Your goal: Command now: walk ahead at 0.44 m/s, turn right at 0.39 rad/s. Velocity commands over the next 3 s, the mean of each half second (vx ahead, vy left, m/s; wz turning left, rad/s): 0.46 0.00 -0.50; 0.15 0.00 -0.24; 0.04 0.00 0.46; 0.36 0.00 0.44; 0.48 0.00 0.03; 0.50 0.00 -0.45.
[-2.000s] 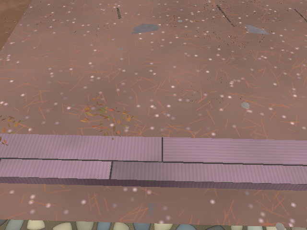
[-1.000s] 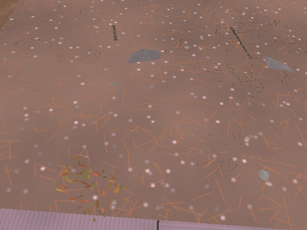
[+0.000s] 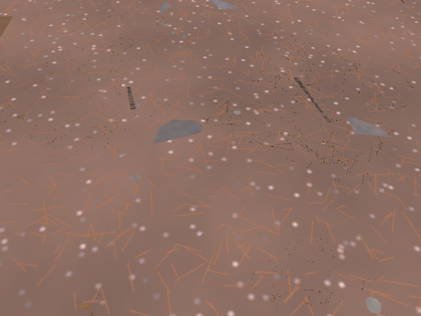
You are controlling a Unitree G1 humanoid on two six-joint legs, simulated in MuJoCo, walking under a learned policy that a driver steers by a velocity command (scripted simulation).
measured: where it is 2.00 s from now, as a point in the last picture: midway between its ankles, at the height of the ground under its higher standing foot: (210, 312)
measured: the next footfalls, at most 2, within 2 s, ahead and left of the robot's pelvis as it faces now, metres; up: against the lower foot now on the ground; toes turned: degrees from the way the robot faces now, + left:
right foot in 0.20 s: +0.25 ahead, -0.07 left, +0.06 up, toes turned -9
left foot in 0.66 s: +0.54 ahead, +0.04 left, +0.06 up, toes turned -26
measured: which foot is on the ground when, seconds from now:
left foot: down 0.00-0.22, up 0.24-0.64, down 0.66-1.00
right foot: up 0.00-0.18, down 0.20-0.66, up 0.68-1.00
